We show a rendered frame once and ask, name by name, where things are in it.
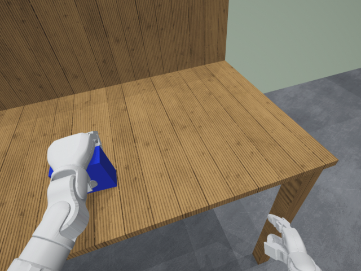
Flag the right robot forearm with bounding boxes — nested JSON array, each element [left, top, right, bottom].
[[287, 251, 322, 271]]

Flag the left robot forearm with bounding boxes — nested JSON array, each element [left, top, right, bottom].
[[7, 165, 89, 271]]

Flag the table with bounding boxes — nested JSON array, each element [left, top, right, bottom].
[[0, 0, 339, 271]]

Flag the right robot hand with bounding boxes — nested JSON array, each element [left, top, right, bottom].
[[264, 214, 307, 266]]

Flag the left robot hand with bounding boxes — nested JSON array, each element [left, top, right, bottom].
[[47, 131, 103, 192]]

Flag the sponge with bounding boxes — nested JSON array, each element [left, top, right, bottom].
[[49, 146, 117, 193]]

